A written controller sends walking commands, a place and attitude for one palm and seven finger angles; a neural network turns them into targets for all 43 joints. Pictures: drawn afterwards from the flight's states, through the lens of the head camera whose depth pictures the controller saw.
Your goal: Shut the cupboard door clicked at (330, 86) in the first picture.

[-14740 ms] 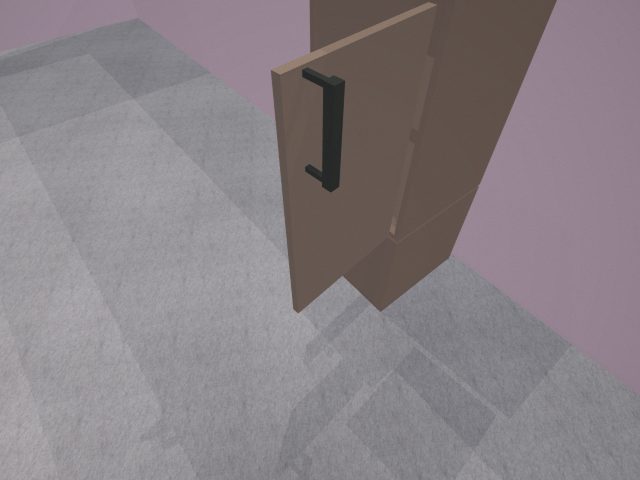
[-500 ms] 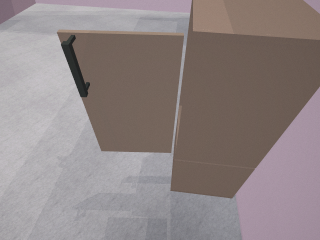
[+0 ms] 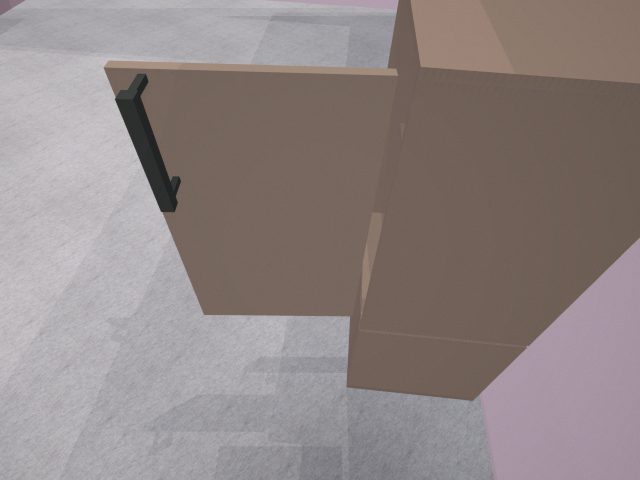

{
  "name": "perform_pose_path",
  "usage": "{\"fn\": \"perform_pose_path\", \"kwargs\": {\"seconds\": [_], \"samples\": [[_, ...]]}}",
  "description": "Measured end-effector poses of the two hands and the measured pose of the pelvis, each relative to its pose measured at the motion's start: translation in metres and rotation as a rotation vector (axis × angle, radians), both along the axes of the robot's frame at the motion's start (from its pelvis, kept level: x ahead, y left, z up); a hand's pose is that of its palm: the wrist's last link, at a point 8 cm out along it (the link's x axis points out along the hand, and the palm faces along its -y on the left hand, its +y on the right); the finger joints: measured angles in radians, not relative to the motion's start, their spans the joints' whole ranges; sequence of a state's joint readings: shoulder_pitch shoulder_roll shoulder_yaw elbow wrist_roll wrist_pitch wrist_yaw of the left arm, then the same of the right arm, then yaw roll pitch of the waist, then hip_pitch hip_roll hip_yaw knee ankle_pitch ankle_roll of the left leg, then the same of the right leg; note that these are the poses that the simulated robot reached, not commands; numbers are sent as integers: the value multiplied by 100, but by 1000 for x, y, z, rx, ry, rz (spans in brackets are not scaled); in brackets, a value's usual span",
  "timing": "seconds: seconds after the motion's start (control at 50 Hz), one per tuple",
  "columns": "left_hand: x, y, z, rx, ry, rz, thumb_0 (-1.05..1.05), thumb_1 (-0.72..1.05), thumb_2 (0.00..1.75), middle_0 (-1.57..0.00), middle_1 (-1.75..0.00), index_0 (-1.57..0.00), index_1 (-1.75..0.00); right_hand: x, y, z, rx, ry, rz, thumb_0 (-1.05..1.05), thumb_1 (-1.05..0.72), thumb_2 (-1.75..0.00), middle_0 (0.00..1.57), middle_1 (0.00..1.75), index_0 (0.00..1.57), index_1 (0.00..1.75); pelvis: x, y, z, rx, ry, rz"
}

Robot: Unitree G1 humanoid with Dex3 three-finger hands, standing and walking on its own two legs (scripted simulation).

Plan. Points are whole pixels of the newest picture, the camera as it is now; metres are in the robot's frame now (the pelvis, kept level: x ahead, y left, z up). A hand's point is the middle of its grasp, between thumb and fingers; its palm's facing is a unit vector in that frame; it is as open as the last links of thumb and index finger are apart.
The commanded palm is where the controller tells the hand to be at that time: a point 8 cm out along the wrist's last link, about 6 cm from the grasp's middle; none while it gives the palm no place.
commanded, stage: come to a stop and stand still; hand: left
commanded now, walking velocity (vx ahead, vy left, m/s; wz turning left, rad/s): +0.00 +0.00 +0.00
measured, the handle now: (155, 148) +0.48 +0.25 +0.15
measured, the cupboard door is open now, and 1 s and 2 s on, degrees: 96 96 96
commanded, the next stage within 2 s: look again from close up in 1.70 s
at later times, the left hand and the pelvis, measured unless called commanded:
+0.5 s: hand out of the picture +0.08 +0.22 -0.18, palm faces +0.02 -0.98 -0.22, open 7.3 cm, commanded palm none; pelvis +0.03 +0.03 -0.01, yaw -1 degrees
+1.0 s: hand out of the picture +0.07 +0.23 -0.16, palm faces -0.02 -0.97 -0.25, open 7.4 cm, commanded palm none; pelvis +0.07 +0.05 +0.00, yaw -1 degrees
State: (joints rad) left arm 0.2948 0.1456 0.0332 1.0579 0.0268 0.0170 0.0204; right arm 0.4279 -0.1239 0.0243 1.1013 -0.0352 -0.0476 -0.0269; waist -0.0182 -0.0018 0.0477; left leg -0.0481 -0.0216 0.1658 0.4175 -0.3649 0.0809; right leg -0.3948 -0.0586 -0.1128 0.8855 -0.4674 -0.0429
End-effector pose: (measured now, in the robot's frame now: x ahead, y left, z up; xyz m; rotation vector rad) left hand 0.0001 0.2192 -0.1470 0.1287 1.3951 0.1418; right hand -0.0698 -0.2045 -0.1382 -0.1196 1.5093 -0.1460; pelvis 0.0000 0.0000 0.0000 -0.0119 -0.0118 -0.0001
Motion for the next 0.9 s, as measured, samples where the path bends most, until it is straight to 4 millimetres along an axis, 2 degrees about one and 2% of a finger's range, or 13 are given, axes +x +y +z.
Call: {"fn": "perform_pose_path", "kwargs": {"seconds": [0.08,0.14,0.18,0.22,0.36,0.44,0.54,0.66,0.76,0.82,0.9], "samples": [[55,11,8,38,-93,-25,2,94,90,-20,-30,-19,-30,-5,10,-4,39,68,-15,0,-91,-89,20,30,20,30,16,0,-1,5,-5,0],[94,11,9,63,-186,-34,2,93,90,-20,-30,-19,-30,1,11,-11,57,104,-19,0,-90,-89,20,30,21,30,28,-5,-8,19,-13,15],[110,10,9,76,-234,-31,1,93,90,-20,-30,-19,-30,13,6,-17,58,106,-21,0,-90,-89,20,30,21,30,34,-7,-12,21,-16,27],[117,9,11,78,-254,-28,1,92,90,-20,-30,-19,-30,32,0,-20,40,83,-20,0,-90,-89,20,30,21,30,34,-6,-12,15,-16,42],[102,13,1,35,-206,-18,0,92,90,-20,-30,-20,-30,119,-11,-12,-30,-159,18,0,-91,-89,20,30,20,30,25,6,-8,24,-9,25],[88,32,-8,31,-179,-15,0,93,90,-21,-30,-20,-30,144,-9,-6,-70,-265,31,0,-92,-89,20,30,20,30,22,22,-14,13,-22,-3],[67,61,0,61,-134,-39,0,93,90,-21,-30,-20,-30,169,7,1,-59,-381,56,0,-92,-89,20,30,20,30,28,42,-12,13,-22,-12],[41,86,15,111,-79,-18,0,92,90,-20,-30,-20,-30,184,34,-2,6,-397,96,0,-91,-89,20,30,20,30,36,54,-6,24,-18,-11],[27,90,22,122,1,-16,1,91,90,-20,-30,-19,-30,187,36,-5,14,-371,88,-1,-93,-89,20,30,21,30,45,58,-2,31,-4,-24],[27,87,23,115,36,-17,1,91,90,-20,-30,-19,-30,183,33,-7,10,-331,85,-1,-93,-89,20,30,21,30,51,58,-1,34,3,-26],[38,77,22,98,50,-22,1,91,90,-20,-30,-19,-30,172,28,-11,4,-261,80,0,-92,-89,20,30,21,30,60,55,1,36,6,-25]]}}
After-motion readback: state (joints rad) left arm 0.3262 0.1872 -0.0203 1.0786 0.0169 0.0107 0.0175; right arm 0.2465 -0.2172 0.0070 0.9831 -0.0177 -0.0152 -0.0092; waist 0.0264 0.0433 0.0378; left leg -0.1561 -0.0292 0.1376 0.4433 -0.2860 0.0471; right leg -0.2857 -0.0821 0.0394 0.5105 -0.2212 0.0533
